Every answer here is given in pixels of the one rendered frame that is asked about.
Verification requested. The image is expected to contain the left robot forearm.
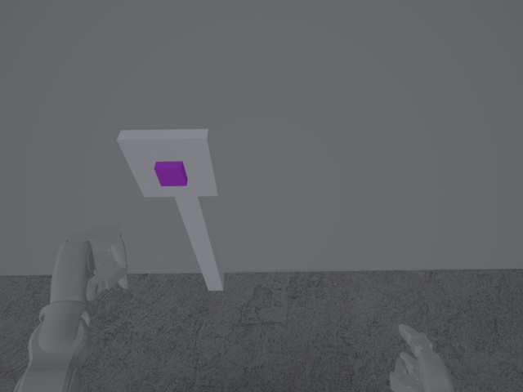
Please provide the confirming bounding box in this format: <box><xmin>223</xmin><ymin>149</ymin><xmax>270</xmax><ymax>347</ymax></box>
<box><xmin>14</xmin><ymin>300</ymin><xmax>92</xmax><ymax>392</ymax></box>

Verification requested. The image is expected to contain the robot left hand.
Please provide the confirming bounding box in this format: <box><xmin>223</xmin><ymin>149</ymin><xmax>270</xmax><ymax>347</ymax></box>
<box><xmin>50</xmin><ymin>224</ymin><xmax>128</xmax><ymax>305</ymax></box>

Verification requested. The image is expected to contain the robot right hand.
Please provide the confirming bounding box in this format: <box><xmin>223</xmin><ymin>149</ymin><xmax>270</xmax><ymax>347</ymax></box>
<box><xmin>390</xmin><ymin>323</ymin><xmax>454</xmax><ymax>392</ymax></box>

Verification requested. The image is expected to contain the button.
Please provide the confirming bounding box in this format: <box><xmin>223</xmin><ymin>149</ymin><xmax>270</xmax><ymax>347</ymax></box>
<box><xmin>154</xmin><ymin>162</ymin><xmax>188</xmax><ymax>186</ymax></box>

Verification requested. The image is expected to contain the panel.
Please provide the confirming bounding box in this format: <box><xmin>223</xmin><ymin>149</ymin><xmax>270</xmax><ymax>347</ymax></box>
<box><xmin>117</xmin><ymin>129</ymin><xmax>225</xmax><ymax>291</ymax></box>

